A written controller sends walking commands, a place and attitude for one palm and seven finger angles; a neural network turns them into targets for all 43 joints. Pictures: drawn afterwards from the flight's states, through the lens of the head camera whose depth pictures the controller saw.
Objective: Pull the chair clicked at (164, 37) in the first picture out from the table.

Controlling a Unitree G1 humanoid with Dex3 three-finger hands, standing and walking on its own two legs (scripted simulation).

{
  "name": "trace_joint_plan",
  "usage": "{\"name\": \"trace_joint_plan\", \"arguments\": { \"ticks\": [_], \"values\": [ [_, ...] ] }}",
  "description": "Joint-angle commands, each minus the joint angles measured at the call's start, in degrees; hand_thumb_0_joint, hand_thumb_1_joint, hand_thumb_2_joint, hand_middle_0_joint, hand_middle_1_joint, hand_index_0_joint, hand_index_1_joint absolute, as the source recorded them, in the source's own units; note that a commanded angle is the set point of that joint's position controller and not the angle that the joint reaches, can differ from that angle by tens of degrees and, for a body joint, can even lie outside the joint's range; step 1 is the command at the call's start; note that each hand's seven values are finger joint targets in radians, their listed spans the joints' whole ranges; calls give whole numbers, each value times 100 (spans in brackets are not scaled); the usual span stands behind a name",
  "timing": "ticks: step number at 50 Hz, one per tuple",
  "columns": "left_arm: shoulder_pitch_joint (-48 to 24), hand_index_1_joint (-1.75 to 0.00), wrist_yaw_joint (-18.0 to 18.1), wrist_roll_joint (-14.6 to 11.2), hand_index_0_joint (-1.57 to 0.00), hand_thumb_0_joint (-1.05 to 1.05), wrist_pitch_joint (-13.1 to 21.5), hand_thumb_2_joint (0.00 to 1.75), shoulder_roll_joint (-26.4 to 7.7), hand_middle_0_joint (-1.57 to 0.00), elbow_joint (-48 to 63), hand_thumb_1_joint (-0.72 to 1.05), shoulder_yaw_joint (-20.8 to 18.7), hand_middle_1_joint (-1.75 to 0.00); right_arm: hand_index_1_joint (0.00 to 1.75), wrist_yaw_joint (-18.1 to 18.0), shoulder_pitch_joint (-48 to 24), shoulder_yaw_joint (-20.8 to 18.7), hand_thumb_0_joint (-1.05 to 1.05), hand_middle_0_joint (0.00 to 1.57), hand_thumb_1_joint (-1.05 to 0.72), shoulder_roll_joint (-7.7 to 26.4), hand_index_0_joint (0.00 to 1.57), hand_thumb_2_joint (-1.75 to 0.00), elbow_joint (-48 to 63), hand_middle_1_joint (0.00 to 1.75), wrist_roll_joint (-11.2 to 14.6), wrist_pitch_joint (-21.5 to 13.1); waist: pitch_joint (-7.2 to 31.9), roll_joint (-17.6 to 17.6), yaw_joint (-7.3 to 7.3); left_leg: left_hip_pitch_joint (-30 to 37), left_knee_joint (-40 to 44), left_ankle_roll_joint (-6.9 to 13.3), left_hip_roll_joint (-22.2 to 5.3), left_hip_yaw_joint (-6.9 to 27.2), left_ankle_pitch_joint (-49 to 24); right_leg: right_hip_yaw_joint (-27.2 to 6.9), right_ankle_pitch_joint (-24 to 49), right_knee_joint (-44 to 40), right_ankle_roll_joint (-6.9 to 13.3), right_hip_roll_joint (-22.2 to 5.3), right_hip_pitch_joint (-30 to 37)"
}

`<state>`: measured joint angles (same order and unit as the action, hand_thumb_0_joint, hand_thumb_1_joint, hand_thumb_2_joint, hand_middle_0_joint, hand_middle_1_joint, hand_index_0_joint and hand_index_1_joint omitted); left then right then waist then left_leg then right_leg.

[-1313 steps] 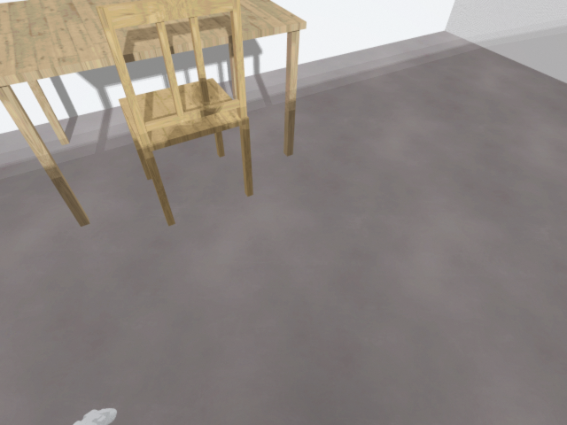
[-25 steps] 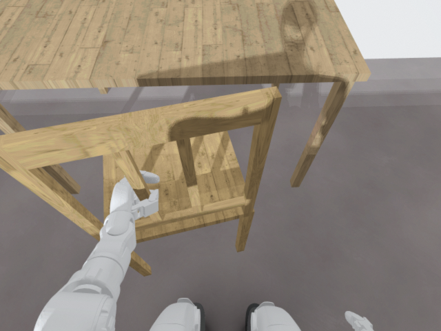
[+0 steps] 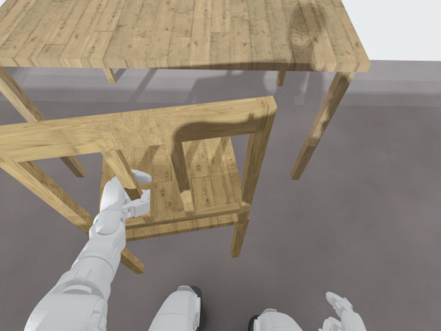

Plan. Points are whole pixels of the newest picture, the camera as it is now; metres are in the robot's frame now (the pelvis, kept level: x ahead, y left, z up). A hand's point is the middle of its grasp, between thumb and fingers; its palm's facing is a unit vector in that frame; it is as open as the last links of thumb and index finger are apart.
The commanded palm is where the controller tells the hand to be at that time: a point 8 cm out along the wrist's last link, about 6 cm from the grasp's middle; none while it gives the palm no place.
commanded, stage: step backward, pulling the chair out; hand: left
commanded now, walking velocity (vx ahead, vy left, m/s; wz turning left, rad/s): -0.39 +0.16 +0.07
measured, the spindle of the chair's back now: (134, 191) +0.37 +0.21 -0.05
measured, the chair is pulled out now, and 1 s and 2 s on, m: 0.24 0.46 0.69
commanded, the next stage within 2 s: stop walking, hand still on the chair in 1.08 s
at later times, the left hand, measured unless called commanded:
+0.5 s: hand (140, 233) +0.28 +0.18 -0.05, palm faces +0.12 -0.97 -0.20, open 5.6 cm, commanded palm +0.28 +0.23 -0.05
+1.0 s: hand (125, 324) +0.13 +0.17 -0.05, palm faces +0.13 -0.97 -0.19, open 5.6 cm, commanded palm +0.14 +0.23 -0.05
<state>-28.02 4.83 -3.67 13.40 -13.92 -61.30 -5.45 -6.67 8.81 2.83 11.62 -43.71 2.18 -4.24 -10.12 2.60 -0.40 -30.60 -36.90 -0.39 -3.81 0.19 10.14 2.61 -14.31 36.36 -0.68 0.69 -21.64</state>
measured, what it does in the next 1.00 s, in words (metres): walks backwards: left foot, then right foot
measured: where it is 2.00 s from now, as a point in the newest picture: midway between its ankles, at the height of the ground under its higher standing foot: outside the picture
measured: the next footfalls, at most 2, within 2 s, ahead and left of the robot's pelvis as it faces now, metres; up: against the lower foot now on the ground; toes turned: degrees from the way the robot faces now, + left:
left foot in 0.18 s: +0.00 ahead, +0.15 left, +0.00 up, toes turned +2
right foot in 0.32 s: +0.04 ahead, -0.13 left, +0.00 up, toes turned -1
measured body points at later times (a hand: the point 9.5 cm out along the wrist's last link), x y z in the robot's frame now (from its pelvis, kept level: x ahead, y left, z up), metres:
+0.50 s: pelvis -0.09 +0.01 +0.00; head +0.00 +0.02 +0.44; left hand +0.27 +0.23 -0.04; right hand +0.03 -0.25 -0.12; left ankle -0.04 +0.14 -0.71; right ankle +0.00 -0.13 -0.72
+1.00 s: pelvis -0.23 +0.00 +0.01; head -0.14 +0.00 +0.45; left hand +0.12 +0.22 -0.04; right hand -0.12 -0.28 -0.11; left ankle -0.24 +0.14 -0.70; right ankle -0.14 -0.13 -0.72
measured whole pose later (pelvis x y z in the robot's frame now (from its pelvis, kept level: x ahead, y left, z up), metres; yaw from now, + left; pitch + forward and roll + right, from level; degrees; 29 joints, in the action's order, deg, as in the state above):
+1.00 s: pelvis -0.23 +0.00 +0.01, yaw +3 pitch +2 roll +1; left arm -29.7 5.7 -2.3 10.5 -12.2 -61.5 -6.2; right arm -6.6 10.3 0.8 17.4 -46.8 2.9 -3.9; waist -8.3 -1.4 -3.7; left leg -20.8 -39.6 -2.8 0.5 2.2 23.2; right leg 1.8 -9.5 32.8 -0.8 -4.3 -25.7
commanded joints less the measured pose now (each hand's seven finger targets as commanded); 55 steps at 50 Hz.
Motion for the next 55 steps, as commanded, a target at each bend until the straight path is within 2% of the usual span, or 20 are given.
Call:
{"name": "trace_joint_plan", "arguments": {
  "ticks": [1, 3, 6, 9, 12, 14, 16, 20, 23, 25, 27, 30, 34, 37, 38, 40, 42, 46, 50, 55],
  "values": [
    [-1952, -145, 305, 323, -50, 0, 308, 90, -1585, -50, 1150, 90, -99, -145, 30, -126, 90, -456, 0, 20, -90, 1010, 20, -90, 347, 30, 31, -108, 2366, -908, -14, 1318, -2012, -249, 358, 354, 1411, -2181, -916, -1993, 1105, -2364, -433],
    [-1800, -145, 286, 323, -50, 0, 206, 90, -1640, -50, 1277, 90, -215, -145, 30, -85, 51, -370, 0, 20, -90, 970, 20, -90, 313, 30, 5, -109, 2488, -823, 3, 640, -1858, -234, 344, 634, 1664, -1910, 1589, -1421, 1184, -2515, 600],
    [-1757, -145, 290, 325, -50, 0, 119, 90, -1573, -50, 1345, 90, -249, -145, 30, -130, 224, -315, 0, 20, -90, 1056, 20, -90, 206, 30, 68, -92, 2487, -967, -166, 1046, 345, -179, 206, 570, 873, -1056, 3077, -449, 596, -1991, 1132],
    [-1815, -145, 272, 296, -50, 0, 75, 90, -1197, -50, 1687, 90, -21, -145, 30, -149, 193, -440, 0, 20, -90, 1258, 20, -90, 456, 30, 51, 48, 2675, 564, 5, 1940, 817, 398, -913, 1492, -3435, -345, 1555, 668, -18, -737, 362],
    [-2294, -145, 162, 289, -50, 0, 146, 90, -793, -50, 2089, 90, 263, -145, 30, -15, 326, -472, 0, 20, -90, 1097, 20, -90, 524, 30, -50, 85, 3255, 1130, -67, 2776, 703, 583, -1128, 1413, -3644, -277, -415, 814, 16, -400, 58],
    [-2392, -145, 195, 351, -50, 0, 180, 90, -886, -50, 1819, 90, 194, -145, 30, -11, 340, -501, 0, 20, -90, 1093, 20, -90, 448, 30, -66, 80, 2973, 1293, -67, 2358, 567, 552, -1172, 1356, -3562, -383, -353, 605, 102, -444, 223],
    [-2300, -145, 211, 382, -50, 0, 243, 90, -1093, -50, 1529, 90, 43, -145, 30, -1, 444, -536, 0, 20, -90, 1109, 20, -90, 382, 30, -15, 76, 3062, 764, -78, 2045, 69, 301, -970, 1021, -3270, -585, 1672, -148, 187, -702, 868],
    [-2345, -145, 197, 366, -50, 0, 158, 90, -1702, -50, 1262, 90, -207, -145, 30, -106, 372, -582, 0, 20, -90, 1132, 20, -90, 375, 30, 103, 97, 3312, -956, -166, 960, -1155, -334, 230, 376, 1005, -1740, 4261, -946, 893, -2232, 1628],
    [-2290, -145, 167, 315, -50, 0, 17, 90, -1603, -50, 1139, 90, -133, -145, 30, -115, 293, -446, 0, 20, -90, 1080, 20, -90, 312, 30, 96, 72, 2893, -746, -128, 1067, -629, -244, 163, 561, 1659, -1437, 2503, -1111, 820, -2294, 963],
    [-2412, -145, 165, 289, -50, 0, 24, 90, -1370, -50, 1220, 90, -10, -145, 30, -176, 418, -377, 0, 20, -90, 1167, 20, -90, 228, 30, 75, 15, 2863, -514, -252, 1539, 1071, -39, -155, 658, -65, -602, 1785, -357, 233, -1415, 714],
    [-2580, -145, 180, 243, -50, 0, 41, 90, -1131, -50, 1282, 90, 72, -145, 30, -194, 189, -464, 0, 20, -90, 1347, 20, -90, 429, 30, 45, 97, 2658, 845, -107, 1401, 1195, 479, -1051, 1556, -1715, -139, 507, 831, -54, -484, 375],
    [-3018, -145, 134, 248, -50, 0, 109, 90, -811, -50, 1614, 90, 317, -145, 30, -31, 37, -419, 0, 20, -90, 1123, 20, -90, 534, 30, -24, -22, 2605, 1485, -50, 1165, 1823, 804, -1576, 2025, 486, -303, -1582, 2013, 125, -278, -63],
    [-2744, -145, 161, 264, -50, 0, 244, 90, -953, -50, 1216, 90, 116, -145, 30, -32, 551, -519, 0, 20, -90, 1151, 20, -90, 161, 30, -30, -190, 2843, 798, -118, 2512, 733, 744, -1348, 1585, -2227, -305, -1063, 144, 69, -167, 119],
    [-2446, -145, 75, 336, -50, 0, 335, 90, -1258, -50, 1041, 90, -56, -145, 30, -31, 570, -522, 0, 20, -90, 1200, 20, -90, 120, 30, -28, -187, 2733, 732, -138, 2230, 410, 462, -1008, 1269, -1717, -462, 516, -1111, 119, -247, 787],
    [-2388, -145, 38, 350, -50, 0, 379, 90, -1278, -50, 1085, 90, 5, -145, 30, -30, 477, -511, 0, 20, -90, 1119, 20, -90, 162, 30, -11, -176, 2668, 490, -144, 1940, 153, 265, -725, 893, -1234, -715, 1382, -1345, 175, -583, 959],
    [-2543, -145, 130, 369, -50, 0, 267, 90, -1938, -50, 978, 90, -318, -145, 30, -49, 302, -607, 0, 20, -90, 1091, 20, -90, 271, 30, 120, -205, 2698, -1537, -215, 1035, -1347, -242, 245, 146, 1224, -1982, 1610, -1657, 709, -2060, 724],
    [-2282, -145, 176, 314, -50, 0, 79, 90, -1764, -50, 922, 90, -254, -145, 30, -14, -132, -567, 0, 20, -90, 1108, 20, -90, 272, 30, 82, -201, 2480, -1018, 48, 398, -2623, -221, 336, 697, 1855, -2155, 1559, -1731, 1133, -2505, 699],
    [-2087, -145, 186, 298, -50, 0, 71, 90, -1624, -50, 1168, 90, -318, -145, 30, -33, 183, -329, 0, 20, -90, 932, 20, -90, 173, 30, 53, -197, 2864, -642, -28, 698, -781, -246, 276, 469, 1748, -1297, 3413, -847, 770, -2047, 1721],
    [-1978, -145, 171, 214, -50, 0, -99, 90, -1334, -50, 1228, 90, -43, -145, 30, -142, 650, -444, 0, 20, -90, 1162, 20, -90, 134, 30, 113, -136, 3039, -1114, -135, 1824, 1355, -141, 102, 115, 52, -1041, 2565, -582, 341, -1667, 1446],
    [-2899, -145, 43, 222, -50, 0, -35, 90, -603, -50, 1812, 90, 426, -145, 30, -77, 320, -479, 0, 20, -90, 1116, 20, -90, 567, 30, -11, 106, 2806, 1699, -81, 1974, 1278, 599, -1309, 1140, -2175, -214, -721, 1204, -30, -495, 316]
  ]
}}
